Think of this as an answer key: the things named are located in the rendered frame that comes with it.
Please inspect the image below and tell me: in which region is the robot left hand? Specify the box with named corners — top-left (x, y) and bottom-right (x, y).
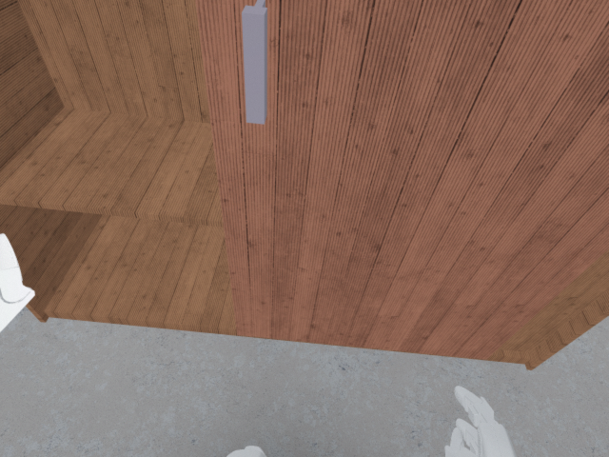
top-left (0, 233), bottom-right (35, 332)

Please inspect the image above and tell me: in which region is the handle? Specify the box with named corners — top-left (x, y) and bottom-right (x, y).
top-left (242, 0), bottom-right (267, 125)

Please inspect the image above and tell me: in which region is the robot right hand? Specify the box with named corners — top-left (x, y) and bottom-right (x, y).
top-left (445, 386), bottom-right (517, 457)

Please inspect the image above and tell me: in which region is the wardrobe door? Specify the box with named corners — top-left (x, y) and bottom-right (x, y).
top-left (195, 0), bottom-right (609, 360)
top-left (498, 249), bottom-right (609, 352)

